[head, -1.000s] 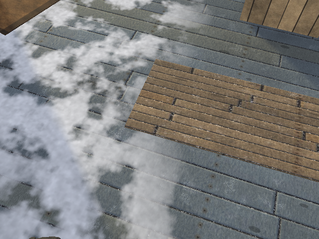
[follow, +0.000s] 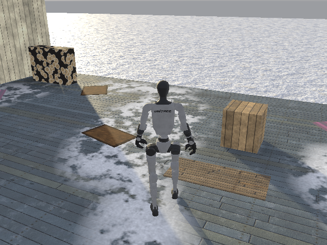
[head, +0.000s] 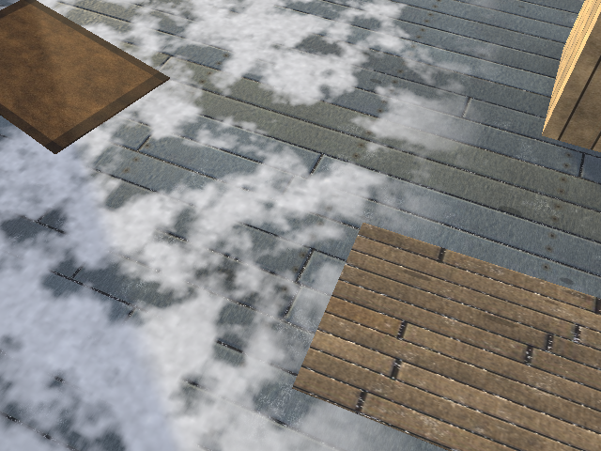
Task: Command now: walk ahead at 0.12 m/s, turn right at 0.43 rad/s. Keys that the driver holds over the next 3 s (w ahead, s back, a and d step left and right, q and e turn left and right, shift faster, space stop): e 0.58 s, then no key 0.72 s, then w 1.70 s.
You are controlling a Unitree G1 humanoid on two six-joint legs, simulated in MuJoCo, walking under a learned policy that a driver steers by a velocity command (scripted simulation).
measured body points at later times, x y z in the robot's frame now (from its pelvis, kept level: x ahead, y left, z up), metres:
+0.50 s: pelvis +0.09 +0.03 -0.01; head +0.12 +0.03 +0.44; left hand +0.33 +0.26 -0.10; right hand +0.15 -0.28 -0.10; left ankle +0.16 +0.14 -0.74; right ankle +0.13 -0.10 -0.74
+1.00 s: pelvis +0.09 +0.01 +0.00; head +0.09 +0.00 +0.45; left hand +0.35 +0.15 -0.09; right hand +0.07 -0.28 -0.12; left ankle +0.16 +0.14 -0.74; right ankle +0.03 -0.08 -0.74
